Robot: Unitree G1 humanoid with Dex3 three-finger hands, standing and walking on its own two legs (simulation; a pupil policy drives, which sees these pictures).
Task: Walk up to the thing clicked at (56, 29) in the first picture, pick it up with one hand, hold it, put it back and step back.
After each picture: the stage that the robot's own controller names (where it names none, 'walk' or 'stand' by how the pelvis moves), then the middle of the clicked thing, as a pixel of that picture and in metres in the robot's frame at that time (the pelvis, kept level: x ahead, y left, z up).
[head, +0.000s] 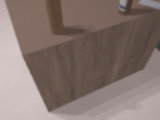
stand; (54, 10) +0.69 +0.16 +0.07
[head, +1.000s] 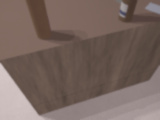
rise first; (38, 12) +0.61 +0.22 +0.10
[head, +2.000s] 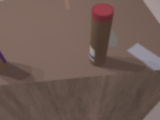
rise first; out of the picture +0.42 +0.41 +0.09
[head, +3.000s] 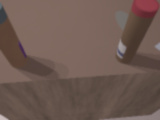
stand; (6, 39) +0.44 +0.27 +0.09
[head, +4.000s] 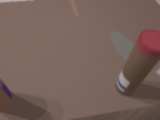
stand; out of the picture +0.27 +0.28 +0.09
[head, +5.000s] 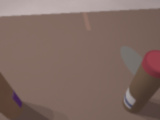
stand; out of the picture +0.26 +0.27 +0.07
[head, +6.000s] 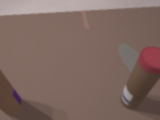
stand; out of the picture +0.27 +0.28 +0.07
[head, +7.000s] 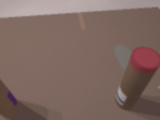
stand; out of the picture +0.27 +0.30 +0.07
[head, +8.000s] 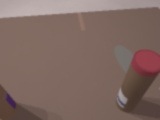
stand; out of the picture +0.26 +0.30 +0.07
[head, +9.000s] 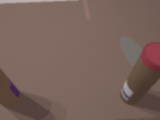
rise first; out of the picture +0.27 +0.29 +0.07
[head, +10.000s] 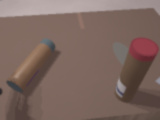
go down; (33, 63) +0.46 +0.22 -0.01
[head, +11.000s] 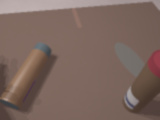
go down; (28, 73) +0.39 +0.20 -0.01
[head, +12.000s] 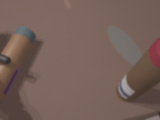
close in; (10, 61) +0.40 +0.22 +0.01
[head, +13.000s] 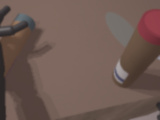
close; (9, 48) +0.44 +0.22 +0.04
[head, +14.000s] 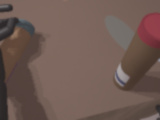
lift; (9, 54) +0.43 +0.22 +0.04
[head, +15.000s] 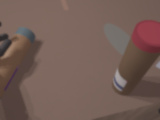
lift; (10, 60) +0.42 +0.23 +0.04
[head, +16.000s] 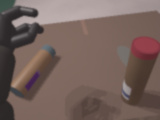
lift; (34, 68) +0.45 +0.24 +0.01
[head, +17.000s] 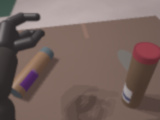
close; (33, 70) +0.45 +0.25 +0.00
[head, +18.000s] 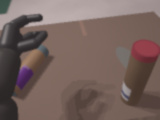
close; (27, 68) +0.46 +0.27 -0.01
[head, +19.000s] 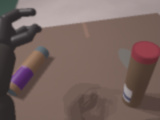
hold; (28, 69) +0.46 +0.29 -0.01
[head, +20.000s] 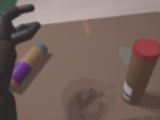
stand; (26, 64) +0.47 +0.30 -0.01
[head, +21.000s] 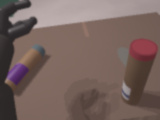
stand; (24, 66) +0.48 +0.31 -0.01
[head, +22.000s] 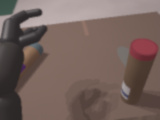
stand; (22, 64) +0.48 +0.32 -0.01
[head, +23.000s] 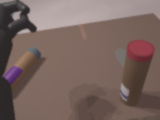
crouch; (20, 69) +0.48 +0.33 -0.01
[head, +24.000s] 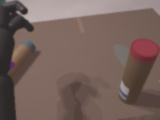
crouch; (13, 63) +0.48 +0.33 -0.01
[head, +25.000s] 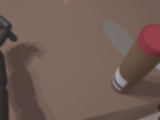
lower; out of the picture +0.47 +0.34 +0.02
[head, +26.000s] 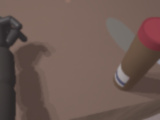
lower; out of the picture +0.48 +0.35 +0.03
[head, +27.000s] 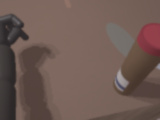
lower; out of the picture +0.48 +0.36 +0.03
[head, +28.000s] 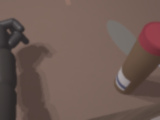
lower; out of the picture +0.48 +0.38 +0.03
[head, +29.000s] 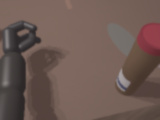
open; out of the picture +0.48 +0.39 +0.03
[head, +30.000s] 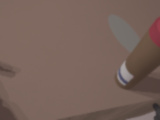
rise; out of the picture +0.52 +0.42 +0.04
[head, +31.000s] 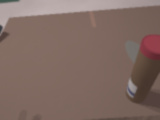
sink last; out of the picture +0.57 +0.57 -0.02
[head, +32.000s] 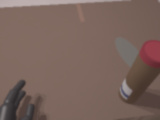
stand; out of the picture +0.57 +1.12 -0.73
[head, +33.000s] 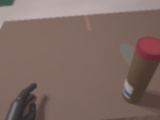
stand; out of the picture +0.67 +1.10 -0.72
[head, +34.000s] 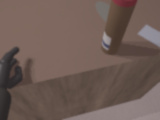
stand; out of the picture +0.77 +1.14 -0.72
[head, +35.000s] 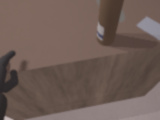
walk; out of the picture +0.84 +1.19 -0.71
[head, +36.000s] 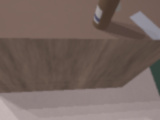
walk; out of the picture +0.97 +1.22 -0.73
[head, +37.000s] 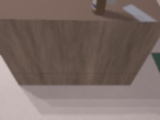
stand; out of the picture +1.33 +1.18 -0.72
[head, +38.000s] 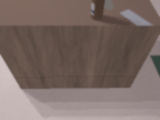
stand; out of the picture +1.37 +1.17 -0.75
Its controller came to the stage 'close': yes
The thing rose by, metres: 0.00
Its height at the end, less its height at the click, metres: -0.81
